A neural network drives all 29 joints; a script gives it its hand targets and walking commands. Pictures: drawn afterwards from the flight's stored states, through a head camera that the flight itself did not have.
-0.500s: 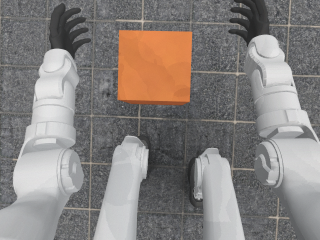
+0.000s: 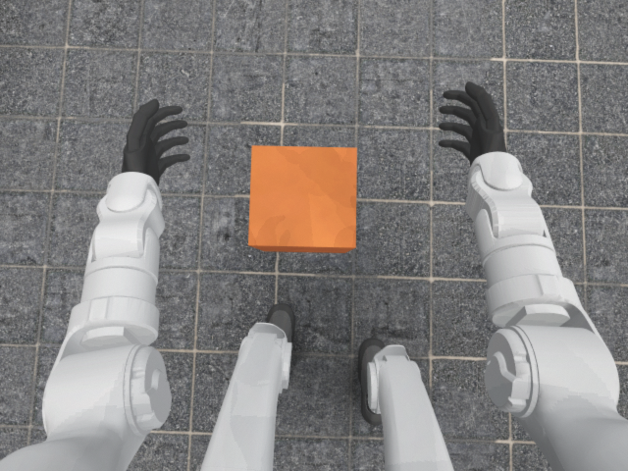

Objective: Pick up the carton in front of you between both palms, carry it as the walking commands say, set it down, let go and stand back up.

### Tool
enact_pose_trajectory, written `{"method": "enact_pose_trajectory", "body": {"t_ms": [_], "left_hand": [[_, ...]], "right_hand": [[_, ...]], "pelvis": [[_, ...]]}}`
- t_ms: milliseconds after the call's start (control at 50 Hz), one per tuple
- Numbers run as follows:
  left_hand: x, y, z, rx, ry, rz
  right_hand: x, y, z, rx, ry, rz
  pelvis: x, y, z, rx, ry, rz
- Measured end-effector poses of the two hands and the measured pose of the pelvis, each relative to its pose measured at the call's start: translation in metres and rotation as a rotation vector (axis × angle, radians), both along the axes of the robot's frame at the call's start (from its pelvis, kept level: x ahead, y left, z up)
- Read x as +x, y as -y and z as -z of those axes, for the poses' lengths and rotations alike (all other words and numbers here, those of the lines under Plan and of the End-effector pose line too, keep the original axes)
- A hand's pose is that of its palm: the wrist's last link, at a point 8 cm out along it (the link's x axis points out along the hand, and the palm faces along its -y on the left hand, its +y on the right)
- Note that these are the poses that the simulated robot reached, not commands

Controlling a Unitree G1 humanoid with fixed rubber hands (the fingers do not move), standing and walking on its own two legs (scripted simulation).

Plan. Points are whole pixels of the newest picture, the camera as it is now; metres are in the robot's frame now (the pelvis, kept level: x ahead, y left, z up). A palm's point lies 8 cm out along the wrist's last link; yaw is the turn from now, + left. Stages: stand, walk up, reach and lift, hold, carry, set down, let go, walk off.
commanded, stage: let go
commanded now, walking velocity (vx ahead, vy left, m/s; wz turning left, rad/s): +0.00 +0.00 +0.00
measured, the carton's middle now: (304, 206) +0.48 +0.08 -0.53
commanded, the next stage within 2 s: stand in 1.18 s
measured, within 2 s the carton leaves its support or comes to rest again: neither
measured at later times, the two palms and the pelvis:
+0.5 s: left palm (63, 317) +0.27 +0.25 +0.02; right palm (599, 297) +0.34 -0.20 +0.01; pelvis +0.07 +0.00 +0.10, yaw +2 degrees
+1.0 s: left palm (67, 380) +0.24 +0.22 +0.06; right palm out of the picture +0.26 -0.25 +0.06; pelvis +0.08 -0.02 +0.12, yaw +2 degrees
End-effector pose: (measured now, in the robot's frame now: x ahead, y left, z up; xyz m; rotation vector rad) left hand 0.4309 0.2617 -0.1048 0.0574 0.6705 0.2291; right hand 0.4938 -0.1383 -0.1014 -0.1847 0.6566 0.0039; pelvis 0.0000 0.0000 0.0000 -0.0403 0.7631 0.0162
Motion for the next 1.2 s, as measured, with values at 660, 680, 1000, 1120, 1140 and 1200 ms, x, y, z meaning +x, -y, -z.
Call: {"method": "enact_pose_trajectory", "body": {"t_ms": [660, 680, 1000, 1120, 1140, 1200], "left_hand": [[-0.2, 0.029, -0.154, 0.036, -0.136, 0.105], [-0.203, 0.031, -0.156, 0.035, -0.136, 0.106], [-0.194, 0.045, -0.161, 0.036, -0.139, 0.148], [-0.197, 0.033, -0.162, 0.067, -0.17, 0.127], [-0.197, 0.03, -0.163, 0.075, -0.173, 0.12], [-0.198, 0.02, -0.163, 0.103, -0.165, 0.105]], "right_hand": [[-0.207, 0.087, -0.142, -0.031, -0.101, 0.022], [-0.212, 0.09, -0.146, -0.032, -0.102, 0.023], [-0.238, 0.11, -0.163, -0.029, -0.128, 0.04], [-0.235, 0.101, -0.159, -0.031, -0.122, 0.045], [-0.235, 0.1, -0.158, -0.032, -0.123, 0.046], [-0.237, 0.096, -0.155, -0.051, -0.122, 0.04]], "pelvis": [[0.08, 0.009, -0.121, 0.062, 0.609, -0.023], [0.081, 0.011, -0.123, 0.065, 0.63, -0.024], [0.085, 0.022, -0.125, 0.08, 0.819, -0.015], [0.086, 0.016, -0.124, 0.079, 0.822, -0.021], [0.087, 0.014, -0.123, 0.078, 0.821, -0.023], [0.088, 0.011, -0.122, 0.079, 0.81, -0.032]]}}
